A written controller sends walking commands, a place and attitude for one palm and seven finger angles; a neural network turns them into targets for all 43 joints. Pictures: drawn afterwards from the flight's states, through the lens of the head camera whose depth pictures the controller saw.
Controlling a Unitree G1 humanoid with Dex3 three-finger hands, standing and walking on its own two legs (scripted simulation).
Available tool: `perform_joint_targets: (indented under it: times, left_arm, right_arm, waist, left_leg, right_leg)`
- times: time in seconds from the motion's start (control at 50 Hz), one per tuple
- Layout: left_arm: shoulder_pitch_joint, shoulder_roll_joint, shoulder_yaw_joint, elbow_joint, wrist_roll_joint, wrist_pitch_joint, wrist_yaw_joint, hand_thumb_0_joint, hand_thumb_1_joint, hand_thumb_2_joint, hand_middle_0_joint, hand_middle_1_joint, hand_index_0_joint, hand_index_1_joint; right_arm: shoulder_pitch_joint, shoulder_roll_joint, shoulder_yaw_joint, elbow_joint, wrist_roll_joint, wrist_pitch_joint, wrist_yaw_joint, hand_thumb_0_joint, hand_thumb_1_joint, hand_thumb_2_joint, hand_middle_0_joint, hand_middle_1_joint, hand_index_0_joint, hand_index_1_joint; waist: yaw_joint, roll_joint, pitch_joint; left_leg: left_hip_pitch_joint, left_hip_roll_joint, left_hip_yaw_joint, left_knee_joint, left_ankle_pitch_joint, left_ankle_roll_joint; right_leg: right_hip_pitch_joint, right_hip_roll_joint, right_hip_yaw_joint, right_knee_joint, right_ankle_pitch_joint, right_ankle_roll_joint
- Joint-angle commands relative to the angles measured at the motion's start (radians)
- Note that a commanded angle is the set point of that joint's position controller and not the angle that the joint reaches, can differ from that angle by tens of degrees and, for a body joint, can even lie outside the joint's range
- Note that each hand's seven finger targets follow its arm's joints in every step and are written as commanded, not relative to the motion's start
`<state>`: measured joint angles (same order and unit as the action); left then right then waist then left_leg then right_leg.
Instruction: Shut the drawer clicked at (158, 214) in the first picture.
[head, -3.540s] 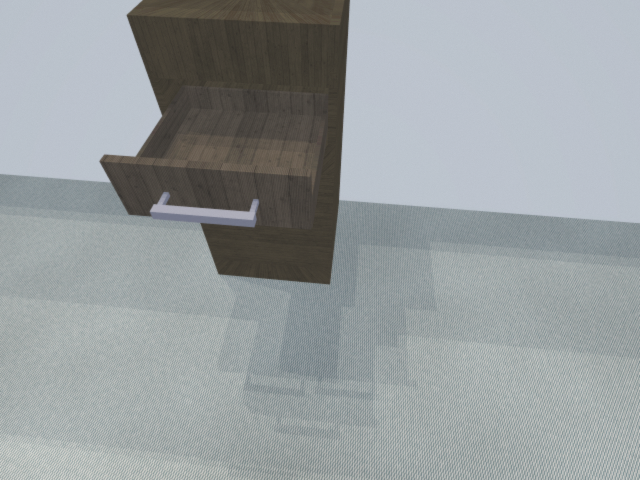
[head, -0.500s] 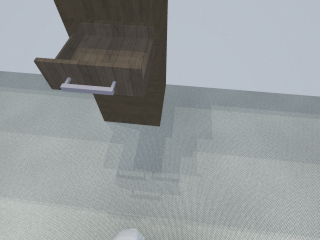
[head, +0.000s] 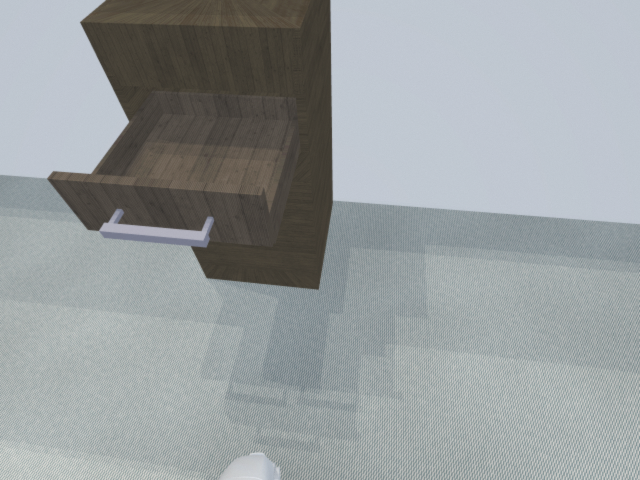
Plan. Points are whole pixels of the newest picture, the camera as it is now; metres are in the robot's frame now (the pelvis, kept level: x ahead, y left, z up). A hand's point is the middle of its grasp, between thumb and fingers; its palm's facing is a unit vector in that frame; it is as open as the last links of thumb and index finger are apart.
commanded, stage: take the last steps up to it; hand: left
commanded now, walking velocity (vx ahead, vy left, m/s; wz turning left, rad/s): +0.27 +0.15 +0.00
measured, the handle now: (159, 226) +0.52 +0.33 -0.06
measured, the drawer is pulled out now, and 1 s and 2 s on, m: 0.30 0.30 0.30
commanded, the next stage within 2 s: come to a stop and stand still in 0.32 s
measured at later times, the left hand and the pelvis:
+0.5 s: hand (177, 448) +0.19 +0.24 -0.19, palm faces +0.08 -0.97 -0.24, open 7.4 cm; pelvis +0.15 +0.05 -0.03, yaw +0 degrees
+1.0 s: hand (194, 378) +0.29 +0.24 -0.17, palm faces -0.01 -0.96 -0.29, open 7.4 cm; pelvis +0.19 +0.04 -0.01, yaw -1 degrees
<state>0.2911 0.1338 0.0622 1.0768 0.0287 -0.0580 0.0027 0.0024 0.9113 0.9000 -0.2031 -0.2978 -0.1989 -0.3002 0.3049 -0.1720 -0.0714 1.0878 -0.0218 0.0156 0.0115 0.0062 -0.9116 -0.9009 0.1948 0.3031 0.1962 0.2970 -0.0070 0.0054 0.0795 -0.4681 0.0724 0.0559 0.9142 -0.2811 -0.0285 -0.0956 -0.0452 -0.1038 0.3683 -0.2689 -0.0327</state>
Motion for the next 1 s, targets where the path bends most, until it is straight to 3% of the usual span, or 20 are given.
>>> perform_joint_targets:
  times: [0.0, 0.12, 0.18, 0.2, 0.22, 0.26, 0.3, 0.4, 0.42, 0.46, 0.48, 0.52, 0.56, 0.64, 0.68, 0.72, 0.8, 0.84, 0.88, 0.98]
  left_arm:
    - [0.15, 0.15, 0.021, 0.025, -0.008, -0.028, 0.013, 0.0, 0.9, 0.9, -0.2, -0.3, -0.2, -0.3]
    - [0.15, 0.158, 0.02, 0.05, -0.001, -0.019, 0.024, 0.0, 0.9, 0.9, -0.2, -0.3, -0.2, -0.3]
    - [0.102, 0.162, 0.024, 0.038, -0.004, -0.01, 0.027, 0.0, 0.9, 0.9, -0.2, -0.3, -0.2, -0.3]
    - [0.122, 0.139, 0.017, 0.027, -0.01, -0.003, 0.024, 0.0, 0.9, 0.9, -0.2, -0.3, -0.2, -0.3]
    - [0.157, 0.079, 0.011, 0.008, -0.019, 0.0, 0.018, 0.0, 0.9, 0.9, -0.2, -0.3, -0.2, -0.3]
    - [0.047, 0.058, -0.001, -0.056, -0.011, 0.001, 0.02, 0.0, 0.9, 0.9, -0.2, -0.3, -0.2, -0.3]
    - [0.013, 0.075, 0.009, -0.068, -0.008, 0.018, 0.007, 0.0, 0.9, 0.9, -0.2, -0.3, -0.2, -0.3]
    - [0.193, 0.037, -0.002, -0.007, 0.002, 0.038, -0.003, 0.0, 0.9, 0.9, -0.2, -0.3, -0.2, -0.3]
    - [0.229, 0.064, 0.002, 0.004, 0.005, 0.037, 0.005, 0.0, 0.9, 0.9, -0.2, -0.3, -0.2, -0.3]
    - [0.139, 0.211, 0.014, -0.046, 0.009, 0.03, 0.018, 0.0, 0.9, 0.9, -0.2, -0.3, -0.2, -0.3]
    - [0.04, 0.24, 0.014, -0.081, 0.009, 0.039, 0.015, 0.0, 0.9, 0.9, -0.2, -0.3, -0.2, -0.3]
    - [-0.066, 0.198, 0.006, -0.082, -0.001, 0.025, 0.024, 0.0, 0.9, 0.9, -0.2, -0.3, -0.2, -0.3]
    - [-0.08, 0.187, 0.008, -0.071, -0.01, 0.03, 0.034, 0.0, 0.9, 0.9, -0.2, -0.3, -0.2, -0.3]
    - [-0.072, 0.168, 0.013, -0.097, -0.015, 0.058, 0.044, 0.0, 0.9, 0.9, -0.2, -0.3, -0.2, -0.3]
    - [-0.111, 0.151, 0.015, -0.118, -0.022, 0.077, 0.038, 0.0, 0.9, 0.9, -0.2, -0.3, -0.2, -0.3]
    - [-0.138, 0.141, 0.019, -0.133, -0.022, 0.091, 0.032, 0.0, 0.9, 0.9, -0.2, -0.3, -0.2, -0.3]
    - [-0.098, 0.148, 0.026, -0.133, -0.019, 0.084, 0.024, 0.0, 0.9, 0.9, -0.2, -0.3, -0.2, -0.3]
    - [-0.058, 0.223, 0.037, -0.122, -0.005, 0.069, 0.03, 0.0, 0.9, 0.9, -0.2, -0.3, -0.2, -0.3]
    - [-0.048, 0.258, 0.036, -0.106, -0.005, 0.064, 0.037, 0.0, 0.9, 0.9, -0.2, -0.3, -0.2, -0.3]
    - [-0.101, 0.218, 0.03, -0.12, -0.007, 0.063, 0.05, 0.0, 0.9, 0.9, -0.2, -0.3, -0.2, -0.3]
  right_arm:
    - [-0.103, -0.016, 0.006, -0.098, 0.003, -0.029, 0.017, 0.0, -0.9, -0.9, 0.2, 0.3, 0.2, 0.3]
    - [-0.225, -0.027, 0.014, -0.148, 0.007, -0.036, 0.025, 0.0, -0.9, -0.9, 0.2, 0.3, 0.2, 0.3]
    - [-0.037, -0.08, 0.007, -0.087, 0.0, -0.05, 0.003, 0.0, -0.9, -0.9, 0.2, 0.3, 0.2, 0.3]
    - [0.088, -0.159, -0.008, -0.051, -0.011, -0.059, -0.012, 0.0, -0.9, -0.9, 0.2, 0.3, 0.2, 0.3]
    - [0.188, -0.247, -0.03, -0.029, -0.016, -0.06, -0.026, 0.0, -0.9, -0.9, 0.2, 0.3, 0.2, 0.3]
    - [0.158, -0.251, -0.022, -0.041, -0.006, -0.054, -0.034, 0.0, -0.9, -0.9, 0.2, 0.3, 0.2, 0.3]
    - [-0.01, -0.149, 0.005, -0.093, -0.002, -0.056, -0.038, 0.0, -0.9, -0.9, 0.2, 0.3, 0.2, 0.3]
    - [-0.154, -0.146, 0.01, -0.118, -0.006, -0.031, -0.025, 0.0, -0.9, -0.9, 0.2, 0.3, 0.2, 0.3]
    - [-0.173, -0.124, 0.013, -0.12, 0.0, -0.024, -0.023, 0.0, -0.9, -0.9, 0.2, 0.3, 0.2, 0.3]
    - [-0.142, -0.066, 0.019, -0.146, 0.011, -0.004, -0.012, 0.0, -0.9, -0.9, 0.2, 0.3, 0.2, 0.3]
    - [-0.118, -0.065, 0.017, -0.126, 0.004, -0.002, -0.009, 0.0, -0.9, -0.9, 0.2, 0.3, 0.2, 0.3]
    - [-0.086, -0.054, 0.022, -0.082, 0.007, -0.001, -0.021, 0.0, -0.9, -0.9, 0.2, 0.3, 0.2, 0.3]
    - [-0.017, -0.06, 0.024, -0.038, 0.018, -0.01, -0.029, 0.0, -0.9, -0.9, 0.2, 0.3, 0.2, 0.3]
    - [-0.007, -0.134, 0.007, -0.048, 0.011, -0.008, -0.052, 0.0, -0.9, -0.9, 0.2, 0.3, 0.2, 0.3]
    - [0.007, -0.156, 0.001, -0.054, 0.002, -0.001, -0.062, 0.0, -0.9, -0.9, 0.2, 0.3, 0.2, 0.3]
    - [-0.014, -0.175, -0.006, -0.068, -0.011, 0.006, -0.068, 0.0, -0.9, -0.9, 0.2, 0.3, 0.2, 0.3]
    - [-0.049, -0.19, -0.023, -0.089, -0.005, 0.01, -0.067, 0.0, -0.9, -0.9, 0.2, 0.3, 0.2, 0.3]
    - [-0.044, -0.146, -0.023, -0.112, 0.012, 0.015, -0.059, 0.0, -0.9, -0.9, 0.2, 0.3, 0.2, 0.3]
    - [-0.078, -0.089, -0.015, -0.119, 0.016, 0.037, -0.055, 0.0, -0.9, -0.9, 0.2, 0.3, 0.2, 0.3]
    - [-0.096, -0.074, 0.002, -0.101, 0.021, 0.036, -0.043, 0.0, -0.9, -0.9, 0.2, 0.3, 0.2, 0.3]
  waist:
    - [0.053, -0.131, 0.005]
    - [0.055, -0.182, 0.044]
    - [-0.049, -0.125, -0.048]
    - [-0.09, -0.002, -0.147]
    - [-0.106, 0.215, -0.271]
    - [-0.096, 0.128, -0.166]
    - [-0.035, 0.232, -0.08]
    - [0.092, 0.054, -0.071]
    - [0.12, -0.025, -0.037]
    - [0.07, -0.294, 0.036]
    - [0.037, -0.151, 0.033]
    - [-0.002, -0.28, 0.039]
    - [-0.011, -0.171, -0.068]
    - [0.007, 0.139, -0.15]
    - [-0.005, 0.205, -0.112]
    - [-0.005, 0.206, -0.077]
    - [0.025, 0.172, -0.14]
    - [0.027, -0.081, -0.193]
    - [0.054, -0.223, -0.167]
    - [0.026, -0.143, -0.135]
  left_leg:
    - [-0.15, 0.014, 0.017, -0.109, 0.082, -0.013]
    - [-0.037, -0.016, 0.04, -0.283, 0.09, 0.019]
    - [0.329, -0.068, 0.085, -0.448, 0.165, 0.053]
    - [0.566, 0.047, -0.012, -0.427, 0.319, 0.101]
    - [0.759, 0.288, -0.297, -0.445, 0.507, 0.219]
    - [0.545, 0.364, -0.324, -0.562, 0.39, 0.302]
    - [0.329, 0.296, -0.259, -0.652, 0.113, 0.26]
    - [0.017, 0.145, -0.077, -0.582, -0.157, 0.163]
    - [-0.042, 0.086, -0.041, -0.502, -0.22, 0.12]
    - [-0.004, -0.048, 0.04, -0.245, -0.216, 0.014]
    - [0.139, -0.041, 0.009, -0.2, -0.204, 0.013]
    - [0.162, -0.022, -0.027, -0.251, -0.12, 0.012]
    - [0.24, -0.002, -0.019, -0.46, 0.126, 0.009]
    - [0.402, 0.138, -0.053, -0.442, 0.97, 0.072]
    - [0.416, 0.222, -0.145, -0.5, 1.122, 0.147]
    - [0.415, 0.244, -0.167, -0.506, 1.047, 0.192]
    - [0.402, 0.197, -0.127, -0.434, 0.859, 0.134]
    - [0.229, 0.06, -0.011, -0.299, 0.399, 0.03]
    - [0.085, -0.063, -0.041, -0.008, -0.343, -0.007]
    - [0.068, -0.052, -0.072, -0.034, -0.226, -0.012]
  right_leg:
    - [0.137, -0.256, 0.125, -0.149, 0.496, -0.107]
    - [0.117, -0.271, 0.091, -0.089, 0.616, -0.074]
    - [-0.004, -0.206, 0.025, 0.139, 0.663, -0.028]
    - [-0.154, -0.131, -0.021, 0.335, 0.432, 0.001]
    - [-0.361, 0.003, -0.06, 0.617, -0.202, 0.032]
    - [-0.501, -0.006, 0.059, 0.933, -0.363, 0.0]
    - [-0.477, -0.081, 0.095, 0.859, -0.249, 0.0]
    - [-0.029, -0.007, -0.041, 0.328, -0.07, 0.028]
    - [0.024, -0.026, 0.008, 0.187, -0.037, 0.034]
    - [-0.17, -0.363, 0.487, -0.224, -0.232, -0.099]
    - [-0.289, -0.363, 0.45, -0.224, -0.238, -0.142]
    - [-0.218, -0.268, 0.301, -0.08, 0.334, -0.126]
    - [-0.057, -0.196, 0.159, 0.1, 0.696, -0.08]
    - [-0.097, -0.052, 0.029, 0.265, 0.431, 0.011]
    - [-0.177, 0.016, 0.036, 0.352, -0.106, 0.018]
    - [-0.233, 0.036, 0.083, 0.397, -0.241, 0.004]
    - [-0.105, 0.037, 0.071, 0.163, 0.016, 0.006]
    - [0.088, -0.125, 0.208, 0.068, 0.651, -0.033]
    - [0.087, -0.325, 0.34, 0.043, 1.002, -0.184]
    - [0.112, -0.231, 0.245, 0.029, 0.851, -0.175]
